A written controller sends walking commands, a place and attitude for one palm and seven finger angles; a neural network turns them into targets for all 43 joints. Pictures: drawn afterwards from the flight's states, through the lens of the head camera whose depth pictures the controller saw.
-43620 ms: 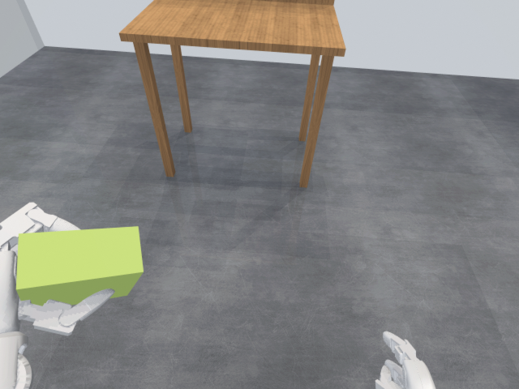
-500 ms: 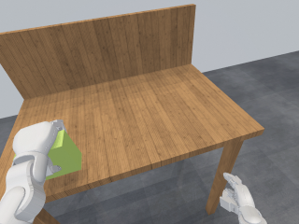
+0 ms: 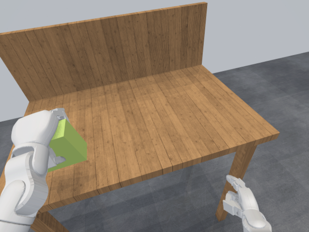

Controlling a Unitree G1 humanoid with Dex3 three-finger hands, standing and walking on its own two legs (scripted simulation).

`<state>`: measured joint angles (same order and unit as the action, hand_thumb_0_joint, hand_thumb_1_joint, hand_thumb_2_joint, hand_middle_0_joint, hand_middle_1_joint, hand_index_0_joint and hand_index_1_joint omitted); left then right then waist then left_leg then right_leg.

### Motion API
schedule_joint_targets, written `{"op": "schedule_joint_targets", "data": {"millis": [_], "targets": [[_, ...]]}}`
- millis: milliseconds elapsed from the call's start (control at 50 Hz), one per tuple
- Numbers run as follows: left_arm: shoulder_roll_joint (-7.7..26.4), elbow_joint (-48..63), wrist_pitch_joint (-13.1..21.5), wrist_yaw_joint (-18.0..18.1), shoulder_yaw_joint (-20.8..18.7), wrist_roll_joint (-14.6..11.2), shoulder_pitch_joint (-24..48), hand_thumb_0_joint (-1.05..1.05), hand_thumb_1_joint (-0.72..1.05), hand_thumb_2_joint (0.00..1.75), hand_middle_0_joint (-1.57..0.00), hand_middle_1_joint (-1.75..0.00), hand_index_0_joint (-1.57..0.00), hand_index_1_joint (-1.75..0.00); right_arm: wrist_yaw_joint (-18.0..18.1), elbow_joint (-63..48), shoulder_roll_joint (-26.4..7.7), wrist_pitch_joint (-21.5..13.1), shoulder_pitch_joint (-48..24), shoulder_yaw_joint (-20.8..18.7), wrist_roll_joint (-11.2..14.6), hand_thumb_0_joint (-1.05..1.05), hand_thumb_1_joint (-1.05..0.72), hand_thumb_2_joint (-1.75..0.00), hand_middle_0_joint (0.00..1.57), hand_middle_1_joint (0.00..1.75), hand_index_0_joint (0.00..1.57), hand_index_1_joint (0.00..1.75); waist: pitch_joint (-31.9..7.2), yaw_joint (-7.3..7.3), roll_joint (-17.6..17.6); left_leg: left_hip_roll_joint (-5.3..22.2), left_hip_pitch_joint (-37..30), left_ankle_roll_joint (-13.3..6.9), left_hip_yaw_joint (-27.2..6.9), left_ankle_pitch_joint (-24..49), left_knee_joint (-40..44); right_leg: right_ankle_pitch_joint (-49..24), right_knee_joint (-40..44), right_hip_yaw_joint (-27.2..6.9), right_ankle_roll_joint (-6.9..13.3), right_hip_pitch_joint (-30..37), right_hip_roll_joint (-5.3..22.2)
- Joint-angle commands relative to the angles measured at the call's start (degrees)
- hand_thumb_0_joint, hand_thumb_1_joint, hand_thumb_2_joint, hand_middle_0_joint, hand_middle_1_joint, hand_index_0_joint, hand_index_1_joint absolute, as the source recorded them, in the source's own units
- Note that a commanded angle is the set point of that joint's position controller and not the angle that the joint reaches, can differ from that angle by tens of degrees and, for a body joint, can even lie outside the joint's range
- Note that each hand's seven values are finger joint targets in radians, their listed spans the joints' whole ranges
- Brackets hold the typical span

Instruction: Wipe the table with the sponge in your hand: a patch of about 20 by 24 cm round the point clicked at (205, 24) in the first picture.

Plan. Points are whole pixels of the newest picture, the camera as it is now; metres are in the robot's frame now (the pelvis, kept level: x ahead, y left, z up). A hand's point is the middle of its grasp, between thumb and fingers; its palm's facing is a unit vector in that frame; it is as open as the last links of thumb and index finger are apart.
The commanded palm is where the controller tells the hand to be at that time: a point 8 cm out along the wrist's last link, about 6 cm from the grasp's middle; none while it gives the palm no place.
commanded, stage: lift the sponge slowly off the table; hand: left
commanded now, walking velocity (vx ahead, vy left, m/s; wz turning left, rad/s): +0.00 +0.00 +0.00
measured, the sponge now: (59, 150) +0.24 +0.30 +0.12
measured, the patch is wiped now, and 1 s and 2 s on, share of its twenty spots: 0.95 0.95 0.95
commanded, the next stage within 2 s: bring the sponge back beside the body in 0.42 s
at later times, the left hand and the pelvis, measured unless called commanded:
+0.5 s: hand (55, 127) +0.25 +0.28 +0.20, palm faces +0.29 -0.15 -0.95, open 9.7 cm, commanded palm +0.20 +0.28 +0.26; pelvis +0.00 +0.00 +0.00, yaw -1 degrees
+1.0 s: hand (49, 141) +0.22 +0.28 +0.18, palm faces +0.24 -0.12 -0.96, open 9.7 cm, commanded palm +0.17 +0.27 +0.26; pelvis -0.01 -0.01 +0.00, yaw +0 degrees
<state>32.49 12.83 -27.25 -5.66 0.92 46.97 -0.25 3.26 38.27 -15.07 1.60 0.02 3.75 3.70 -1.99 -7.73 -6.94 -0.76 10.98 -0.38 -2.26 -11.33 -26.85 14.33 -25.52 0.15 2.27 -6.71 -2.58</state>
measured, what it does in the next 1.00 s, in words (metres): stands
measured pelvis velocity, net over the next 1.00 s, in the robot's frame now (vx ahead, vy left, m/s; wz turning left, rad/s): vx -0.01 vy -0.01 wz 0.00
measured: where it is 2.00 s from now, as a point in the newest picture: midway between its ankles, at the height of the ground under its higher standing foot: outside the picture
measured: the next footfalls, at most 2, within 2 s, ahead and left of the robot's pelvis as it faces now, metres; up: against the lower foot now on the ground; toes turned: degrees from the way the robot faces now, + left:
none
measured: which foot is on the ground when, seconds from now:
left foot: down 0.00-1.00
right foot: down 0.00-1.00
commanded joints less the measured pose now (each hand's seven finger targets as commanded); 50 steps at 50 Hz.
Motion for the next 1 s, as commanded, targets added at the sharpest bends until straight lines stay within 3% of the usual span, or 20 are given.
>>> {"op": "schedule_joint_targets", "data": {"millis": [0,60,140,160,220,260,340,360,380,460,480,560,580,680,760,800,860,880,960,980], "targets": [[13.0,13.38,0.0,2.14,-7.47,1.47,17.39,0.0,0.1,1.3,-1.2,-1.6,-1.2,-1.6,0.39,-11.71,-4.77,-3.76,-15.18,-1.6,-0.01,0.0,-0.9,-0.9,0.2,0.3,0.2,0.3,-9.47,-0.3,1.7,-1.01,-3.96,-1.24,-1.93,7.55,3.59,-6.26,4.63,-3.15,2.37,-0.35,0.67],[15.63,14.66,-0.5,2.04,-9.19,1.71,19.68,0.0,0.1,1.3,-1.2,-1.6,-1.2,-1.6,0.73,-11.79,-5.11,-3.55,-16.03,-1.45,0.19,0.0,-0.9,-0.9,0.2,0.3,0.2,0.3,-9.26,-0.17,1.13,-0.85,-4.45,-1.22,-2.4,6.43,3.97,-5.06,4.99,-4.87,2.84,-0.79,0.2],[13.96,13.01,-1.15,2.09,-7.26,1.58,22.25,0.0,0.1,1.3,-1.2,-1.6,-1.2,-1.6,1.03,-11.44,-5.11,-3.25,-15.13,-1.53,0.14,0.0,-0.9,-0.9,0.2,0.3,0.2,0.3,-9.56,-0.06,1.68,-0.81,-4.53,-1.1,-2.1,6.34,4.35,-5.05,5.3,-3.15,2.45,-0.86,0.65],[16.23,13.8,-1.42,2.28,-8.8,1.99,24.06,0.0,0.1,1.3,-1.2,-1.6,-1.2,-1.6,1.16,-11.67,-5.07,-3.5,-15.96,-1.17,0.45,0.0,-0.9,-0.9,0.2,0.3,0.2,0.3,-9.31,-0.01,1.02,-0.67,-4.51,-1.02,-2.68,5.2,5.03,-3.69,5.17,-4.49,3.01,-1.0,-0.02],[11.92,13.72,-1.92,2.17,-5.31,1.4,23.77,0.0,0.1,1.3,-1.2,-1.6,-1.2,-1.6,1.0,-11.86,-4.79,-3.49,-15.78,-1.22,0.28,0.0,-0.9,-0.9,0.2,0.3,0.2,0.3,-9.85,-0.28,0.14,-0.61,-4.92,-0.9,-2.24,6.75,5.11,-5.44,5.05,-2.44,2.82,-0.58,0.33],[14.34,16.56,-2.36,2.49,-7.47,1.32,24.29,0.0,0.1,1.3,-1.2,-1.6,-1.2,-1.6,0.86,-12.47,-4.66,-3.52,-16.61,-1.04,0.49,0.0,-0.9,-0.9,0.2,0.3,0.2,0.3,-10.98,-0.68,-0.74,-0.44,-4.93,-0.83,-2.67,6.71,5.53,-5.58,4.43,-4.01,3.23,0.63,-0.08],[12.82,15.86,-3.61,2.41,-7.87,0.29,18.77,0.0,0.1,1.3,-1.2,-1.6,-1.2,-1.6,0.25,-12.5,-4.74,-2.38,-15.72,-1.19,0.3,0.0,-0.9,-0.9,0.2,0.3,0.2,0.3,-11.11,-1.09,2.48,-0.28,-4.38,-0.74,-1.91,10.05,4.58,-9.19,4.11,-2.56,2.75,0.91,0.36],[15.45,15.63,-4.23,2.54,-10.71,0.12,16.91,0.0,0.1,1.3,-1.2,-1.6,-1.2,-1.6,0.14,-12.65,-5.15,-2.15,-16.05,-1.1,0.45,0.0,-0.9,-0.9,0.2,0.3,0.2,0.3,-10.53,-1.34,2.33,-0.11,-3.77,-0.64,-2.18,8.94,4.74,-8.23,4.27,-4.45,3.17,0.81,-0.03],[12.78,15.75,-4.52,2.29,-8.37,-0.34,17.85,0.0,0.1,1.3,-1.2,-1.6,-1.2,-1.6,0.09,-13.47,-4.68,-1.7,-16.13,-0.6,0.62,0.0,-0.9,-0.9,0.2,0.3,0.2,0.3,-10.62,-0.93,3.95,-0.24,-3.21,-0.66,-1.7,8.88,4.61,-8.21,4.17,-2.98,2.77,0.96,0.33],[18.05,14.77,-5.31,2.39,-12.46,-0.14,16.99,0.0,0.1,1.3,-1.2,-1.6,-1.2,-1.6,0.29,-12.82,-5.69,-0.84,-16.17,-0.95,0.68,0.0,-0.9,-0.9,0.2,0.3,0.2,0.3,-10.11,-0.8,3.58,-0.38,-3.15,-0.76,-1.6,7.98,3.69,-7.3,4.64,-5.52,2.83,-0.28,0.15],[13.96,15.82,-5.42,1.98,-8.75,-0.61,18.05,0.0,0.1,1.3,-1.2,-1.6,-1.2,-1.6,0.34,-14.2,-4.96,-0.99,-16.64,-0.49,0.89,0.0,-0.9,-0.9,0.2,0.3,0.2,0.3,-10.79,-0.67,2.97,-0.57,-2.96,-0.88,-1.29,8.52,3.47,-7.84,4.18,-3.72,2.59,0.27,0.7],[15.89,18.22,-4.86,1.57,-9.44,-0.31,18.36,0.0,0.1,1.3,-1.2,-1.6,-1.2,-1.6,0.47,-13.66,-5.08,-1.97,-17.16,-0.7,0.98,0.0,-0.9,-0.9,0.2,0.3,0.2,0.3,-9.95,-0.16,0.15,-0.67,-4.0,-1.0,-1.94,7.65,3.05,-6.38,4.44,-5.39,2.76,-1.13,0.48],[13.38,18.86,-4.56,1.39,-7.14,-0.32,18.7,0.0,0.1,1.3,-1.2,-1.6,-1.2,-1.6,0.65,-14.07,-4.77,-2.4,-16.95,-0.76,0.76,0.0,-0.9,-0.9,0.2,0.3,0.2,0.3,-10.48,-0.32,-0.44,-0.83,-4.04,-1.13,-1.59,7.99,2.74,-6.64,4.12,-4.01,2.62,-0.87,0.83],[16.71,20.23,-2.98,1.8,-10.35,0.31,15.9,0.0,0.1,1.3,-1.2,-1.6,-1.2,-1.6,1.03,-13.72,-5.06,-3.3,-15.79,-1.24,0.03,0.0,-0.9,-0.9,0.2,0.3,0.2,0.3,-11.13,-0.88,2.87,-1.11,-4.09,-1.35,-1.79,8.51,1.7,-7.35,3.87,-5.48,2.64,-0.27,1.04],[18.5,18.78,-2.54,2.19,-12.48,0.15,14.48,0.0,0.1,1.3,-1.2,-1.6,-1.2,-1.6,1.14,-12.83,-5.2,-3.27,-16.54,-1.46,0.3,0.0,-0.9,-0.9,0.2,0.3,0.2,0.3,-7.79,-0.89,1.24,-1.01,-3.94,-1.1,-1.97,6.37,2.18,-4.06,5.34,-7.83,2.89,-2.43,0.7],[16.82,16.49,-2.27,2.33,-11.22,0.01,14.46,0.0,0.1,1.3,-1.2,-1.6,-1.2,-1.6,1.14,-12.5,-5.05,-3.27,-15.31,-1.42,0.31,0.0,-0.9,-0.9,0.2,0.3,0.2,0.3,-8.01,-0.58,3.65,-1.01,-3.58,-1.07,-1.71,6.64,2.13,-4.15,5.34,-6.11,2.25,-2.33,1.03],[17.22,16.7,-2.21,2.05,-11.68,-0.4,13.71,0.0,0.1,1.3,-1.2,-1.6,-1.2,-1.6,1.28,-12.71,-5.17,-3.46,-16.64,-1.38,0.36,0.0,-0.9,-0.9,0.2,0.3,0.2,0.3,-7.32,-0.85,1.59,-1.02,-3.5,-0.97,-1.83,4.92,2.3,-2.12,5.88,-7.69,2.6,-2.83,1.03],[14.52,16.1,-2.12,1.78,-9.13,-0.53,14.69,0.0,0.1,1.3,-1.2,-1.6,-1.2,-1.6,1.3,-12.91,-4.92,-3.47,-16.37,-1.11,0.29,0.0,-0.9,-0.9,0.2,0.3,0.2,0.3,-7.18,-0.46,1.74,-1.02,-3.0,-0.98,-1.5,4.99,2.22,-2.57,5.65,-5.65,2.35,-2.8,1.27],[17.44,18.9,-1.4,1.7,-11.9,-0.32,11.91,0.0,0.1,1.3,-1.2,-1.6,-1.2,-1.6,1.24,-13.02,-5.17,-4.01,-16.76,-1.47,0.03,0.0,-0.9,-0.9,0.2,0.3,0.2,0.3,-9.03,-0.95,1.76,-0.99,-3.88,-1.09,-1.77,5.54,1.66,-3.04,5.42,-7.95,2.56,-2.15,1.25],[15.37,19.04,-1.38,1.61,-10.25,-0.42,11.67,0.0,0.1,1.3,-1.2,-1.6,-1.2,-1.6,1.25,-13.37,-4.83,-3.96,-16.46,-1.22,-0.17,0.0,-0.9,-0.9,0.2,0.3,0.2,0.3,-9.33,-0.98,2.24,-1.11,-3.36,-1.11,-1.28,6.17,1.39,-3.9,5.03,-6.46,2.34,-1.65,1.59]]}}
